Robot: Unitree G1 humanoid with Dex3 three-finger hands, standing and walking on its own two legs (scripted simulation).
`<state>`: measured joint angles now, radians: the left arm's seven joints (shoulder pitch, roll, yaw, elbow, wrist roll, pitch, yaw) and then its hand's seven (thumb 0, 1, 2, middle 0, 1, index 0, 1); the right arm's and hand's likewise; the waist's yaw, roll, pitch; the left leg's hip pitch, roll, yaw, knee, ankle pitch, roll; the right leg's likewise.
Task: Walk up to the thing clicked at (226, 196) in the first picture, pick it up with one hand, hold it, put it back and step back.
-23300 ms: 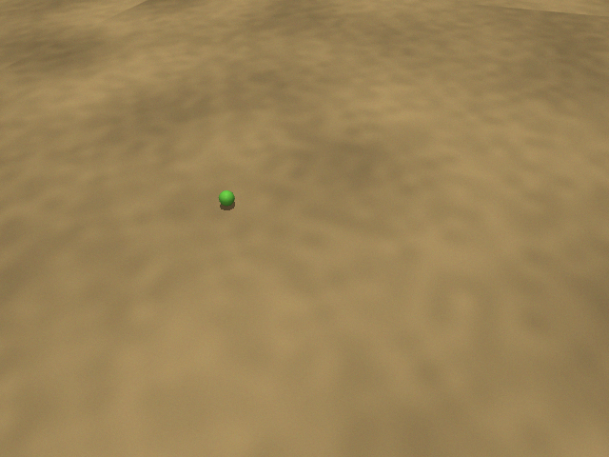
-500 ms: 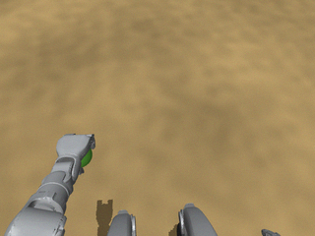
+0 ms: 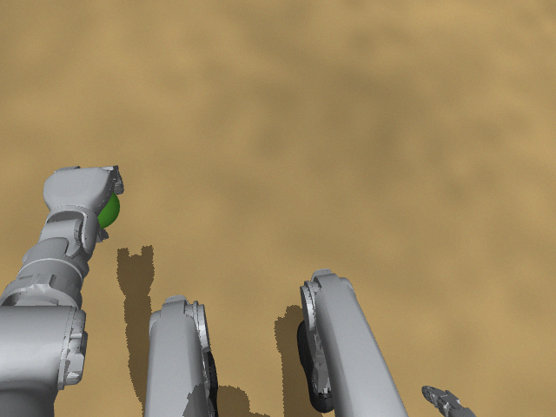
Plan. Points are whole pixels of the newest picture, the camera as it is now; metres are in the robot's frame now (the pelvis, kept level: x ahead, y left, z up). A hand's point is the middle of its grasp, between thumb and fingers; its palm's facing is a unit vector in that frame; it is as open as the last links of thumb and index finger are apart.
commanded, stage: crouch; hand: left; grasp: from above
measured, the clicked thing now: (94, 206) +0.47 +0.24 -0.17
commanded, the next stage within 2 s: lower in 0.90 s
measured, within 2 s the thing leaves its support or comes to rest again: neither
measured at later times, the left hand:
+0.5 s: hand (109, 214) +0.48 +0.25 -0.25, palm faces -0.47 -0.03 -0.88, open 9.5 cm
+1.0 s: hand (116, 214) +0.49 +0.25 -0.30, palm faces -0.46 -0.03 -0.89, open 9.4 cm
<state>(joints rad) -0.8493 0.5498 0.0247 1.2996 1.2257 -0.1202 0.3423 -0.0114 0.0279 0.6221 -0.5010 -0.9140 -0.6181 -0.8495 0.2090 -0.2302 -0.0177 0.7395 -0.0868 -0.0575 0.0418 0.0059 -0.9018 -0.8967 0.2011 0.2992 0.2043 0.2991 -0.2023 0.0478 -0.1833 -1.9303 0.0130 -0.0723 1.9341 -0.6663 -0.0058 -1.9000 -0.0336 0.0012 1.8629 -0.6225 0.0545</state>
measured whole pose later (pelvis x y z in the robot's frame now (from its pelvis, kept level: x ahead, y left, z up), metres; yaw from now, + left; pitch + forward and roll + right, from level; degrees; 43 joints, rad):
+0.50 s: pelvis -0.01 -0.01 -0.09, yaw -2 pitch +38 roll -7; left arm -1.00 0.69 0.07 1.40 1.26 -0.16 0.32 -0.01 0.01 0.62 -0.53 -0.89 -0.65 -0.82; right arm 0.19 -0.27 0.01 0.72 -0.12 -0.05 0.11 0.00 -0.91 -0.90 0.20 0.30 0.20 0.30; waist -0.26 0.01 -0.09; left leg -2.18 0.00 -0.12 2.22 -0.70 -0.02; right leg -2.14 -0.02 -0.02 2.13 -0.66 0.06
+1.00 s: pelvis -0.01 +0.00 -0.13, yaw -4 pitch +36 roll -9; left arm -1.07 0.79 0.09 1.49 1.29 -0.19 0.35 -0.01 0.00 0.60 -0.56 -0.88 -0.68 -0.80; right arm 0.20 -0.28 0.09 0.71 -0.14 -0.05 0.13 0.00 -0.92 -0.90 0.20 0.30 0.20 0.30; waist -0.30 0.00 -0.03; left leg -2.29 -0.01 -0.15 2.35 -0.70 -0.02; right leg -2.24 -0.01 -0.03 2.24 -0.64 0.06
